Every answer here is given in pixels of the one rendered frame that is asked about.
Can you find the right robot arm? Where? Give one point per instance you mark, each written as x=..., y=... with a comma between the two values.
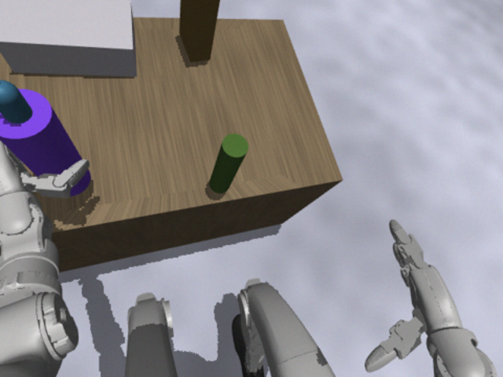
x=455, y=354

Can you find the left robot hand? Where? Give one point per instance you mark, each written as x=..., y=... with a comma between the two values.
x=14, y=177

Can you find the right robot hand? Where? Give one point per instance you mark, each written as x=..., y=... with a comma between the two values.
x=433, y=304

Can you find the right robot foot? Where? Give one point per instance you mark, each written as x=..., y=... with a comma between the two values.
x=240, y=347

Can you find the left robot arm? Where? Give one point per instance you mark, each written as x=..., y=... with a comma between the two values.
x=36, y=329

